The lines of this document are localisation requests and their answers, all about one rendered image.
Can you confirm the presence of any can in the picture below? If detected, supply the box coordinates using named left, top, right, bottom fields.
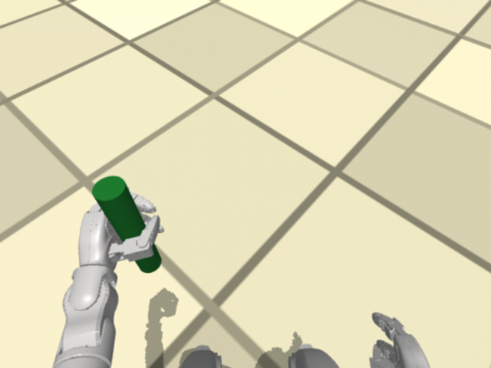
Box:
left=92, top=176, right=161, bottom=273

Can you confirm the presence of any left robot hand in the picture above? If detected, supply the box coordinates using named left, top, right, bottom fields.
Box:
left=78, top=186, right=164, bottom=271

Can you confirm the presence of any right robot hand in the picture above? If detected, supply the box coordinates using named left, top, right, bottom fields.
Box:
left=369, top=312, right=430, bottom=368

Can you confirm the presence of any left robot arm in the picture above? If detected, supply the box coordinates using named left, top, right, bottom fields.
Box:
left=52, top=264, right=118, bottom=368

